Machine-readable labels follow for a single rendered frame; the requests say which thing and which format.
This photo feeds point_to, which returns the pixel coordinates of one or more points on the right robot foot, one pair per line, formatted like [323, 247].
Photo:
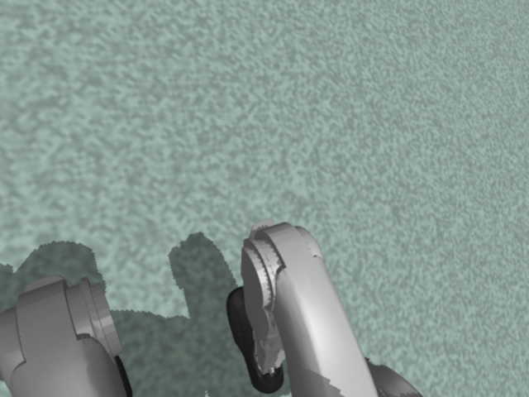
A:
[243, 336]

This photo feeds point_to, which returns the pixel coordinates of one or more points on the left robot foot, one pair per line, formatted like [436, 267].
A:
[124, 377]

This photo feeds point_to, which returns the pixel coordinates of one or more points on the right robot hand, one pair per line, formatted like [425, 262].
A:
[388, 383]

